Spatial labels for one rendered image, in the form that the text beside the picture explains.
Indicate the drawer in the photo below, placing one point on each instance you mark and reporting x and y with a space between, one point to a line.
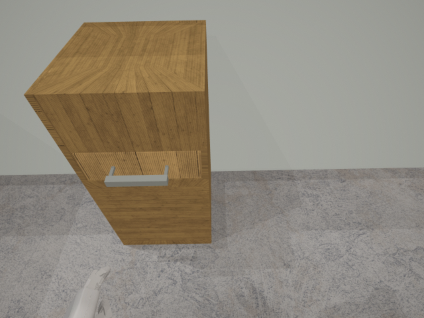
182 164

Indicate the handle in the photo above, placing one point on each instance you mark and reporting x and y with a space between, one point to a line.
136 180

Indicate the left robot hand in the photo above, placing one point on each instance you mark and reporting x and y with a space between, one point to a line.
85 302

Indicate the cabinet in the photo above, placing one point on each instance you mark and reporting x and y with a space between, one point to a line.
139 86

